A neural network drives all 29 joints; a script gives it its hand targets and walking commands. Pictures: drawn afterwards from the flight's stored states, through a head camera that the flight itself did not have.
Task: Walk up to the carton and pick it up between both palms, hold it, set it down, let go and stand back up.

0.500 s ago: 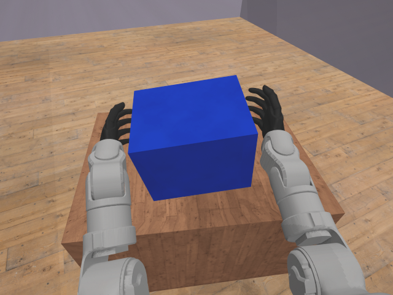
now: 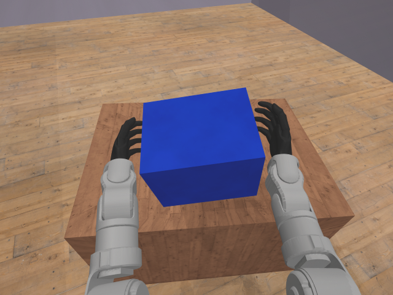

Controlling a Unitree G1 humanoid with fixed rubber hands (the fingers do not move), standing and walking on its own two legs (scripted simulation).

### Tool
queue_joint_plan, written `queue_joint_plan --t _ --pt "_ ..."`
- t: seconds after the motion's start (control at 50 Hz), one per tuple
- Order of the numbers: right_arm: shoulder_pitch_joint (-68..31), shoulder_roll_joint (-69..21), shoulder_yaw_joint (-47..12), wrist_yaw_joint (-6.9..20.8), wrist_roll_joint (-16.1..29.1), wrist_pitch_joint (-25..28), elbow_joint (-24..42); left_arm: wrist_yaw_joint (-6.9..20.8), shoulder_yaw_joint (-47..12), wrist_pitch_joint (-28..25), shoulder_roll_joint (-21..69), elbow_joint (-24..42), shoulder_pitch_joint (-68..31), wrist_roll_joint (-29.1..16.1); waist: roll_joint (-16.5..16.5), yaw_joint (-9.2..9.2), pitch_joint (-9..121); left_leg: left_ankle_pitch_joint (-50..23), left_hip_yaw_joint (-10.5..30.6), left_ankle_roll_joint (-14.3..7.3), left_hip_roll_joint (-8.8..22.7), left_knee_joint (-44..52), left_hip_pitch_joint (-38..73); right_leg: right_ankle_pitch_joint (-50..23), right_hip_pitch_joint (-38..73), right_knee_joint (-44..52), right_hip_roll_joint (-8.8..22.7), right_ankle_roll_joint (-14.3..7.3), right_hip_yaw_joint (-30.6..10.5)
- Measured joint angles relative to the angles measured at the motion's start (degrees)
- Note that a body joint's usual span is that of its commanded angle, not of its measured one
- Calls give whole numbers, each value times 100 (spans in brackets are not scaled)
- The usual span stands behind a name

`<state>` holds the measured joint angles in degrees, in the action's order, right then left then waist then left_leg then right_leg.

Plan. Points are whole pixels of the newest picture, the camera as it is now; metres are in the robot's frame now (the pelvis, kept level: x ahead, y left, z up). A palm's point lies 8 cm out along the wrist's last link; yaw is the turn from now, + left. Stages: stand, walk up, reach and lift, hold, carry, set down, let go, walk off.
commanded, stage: set down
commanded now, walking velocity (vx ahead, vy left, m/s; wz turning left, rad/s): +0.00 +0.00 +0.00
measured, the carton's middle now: (202, 150) +0.40 +0.00 +0.08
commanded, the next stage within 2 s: none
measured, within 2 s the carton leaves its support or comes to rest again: neither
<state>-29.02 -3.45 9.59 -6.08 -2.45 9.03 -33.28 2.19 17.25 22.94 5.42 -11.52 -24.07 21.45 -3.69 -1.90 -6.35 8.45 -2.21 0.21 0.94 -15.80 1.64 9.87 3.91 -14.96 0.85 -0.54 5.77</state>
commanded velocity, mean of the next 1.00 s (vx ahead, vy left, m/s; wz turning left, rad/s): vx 0.00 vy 0.00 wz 0.00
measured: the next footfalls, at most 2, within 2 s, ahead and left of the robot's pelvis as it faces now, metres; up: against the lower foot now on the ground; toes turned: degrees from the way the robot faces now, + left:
none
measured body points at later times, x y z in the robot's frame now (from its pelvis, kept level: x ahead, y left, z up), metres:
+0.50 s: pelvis +0.01 +0.00 +0.00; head +0.01 +0.02 +0.45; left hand +0.37 +0.17 +0.06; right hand +0.38 -0.14 +0.10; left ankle +0.02 +0.12 -0.75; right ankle +0.00 -0.11 -0.75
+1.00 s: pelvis +0.01 -0.01 +0.00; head +0.05 +0.01 +0.45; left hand +0.38 +0.17 +0.01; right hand +0.40 -0.14 +0.07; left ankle +0.02 +0.12 -0.75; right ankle +0.00 -0.11 -0.75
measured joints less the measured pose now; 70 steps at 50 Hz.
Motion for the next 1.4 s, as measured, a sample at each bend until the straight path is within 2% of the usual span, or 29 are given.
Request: queue_joint_plan --t 0.14,0.32,0.44,0.64,0.72,0.8,1.08,1.18,1.4 --pt "-236 241 -106 -37 109 289 -315 -179 -23 -320 -10 -324 -171 -77 22 104 40 -12 -38 30 65 -14 -177 -74 -153 77 -65 -38 -28" --pt "-399 111 127 -19 -204 453 -826 -91 287 -570 25 -795 -254 37 -7 112 45 -60 -16 43 57 113 -136 -77 -116 160 -60 -44 12" --pt "-241 -79 430 7 -501 834 -1151 -70 378 -1073 -11 -1305 -137 34 -14 154 120 -46 -33 30 37 94 -316 -38 -325 84 -32 -29 10" --pt "-248 33 698 79 -685 1400 -1629 -455 132 -1988 -119 -2219 -155 -442 122 271 335 15 -95 15 94 -136 -894 -129 -822 83 -76 -26 -38" --pt "-453 120 860 125 -787 1519 -1951 -574 200 -2326 -129 -2709 -350 -390 124 328 520 -14 -146 28 120 -111 -1059 -159 -1026 75 -97 -43 -85" --pt "-632 142 973 131 -884 1509 -2288 -574 420 -2512 -134 -3137 -482 -272 114 364 584 -45 -191 41 134 -35 -1090 -154 -1117 58 -111 -59 -124" --pt "-673 -92 1128 -39 -1162 1898 -2579 -514 635 -3364 -360 -3785 -475 -506 186 362 695 -32 -159 73 168 -103 -1562 -140 -1556 29 -141 -86 -88" --pt "-657 -84 1202 -107 -1195 2060 -2686 -649 554 -3688 -377 -3952 -521 -633 220 374 820 4 -151 61 172 -213 -1851 -141 -1809 -11 -139 -77 -83" --pt "-635 -6 1435 -60 -1406 2145 -2923 -748 637 -4073 -280 -4337 -626 -565 235 438 1033 77 -215 30 196 -396 -2349 -139 -2296 -114 -150 -55 -151"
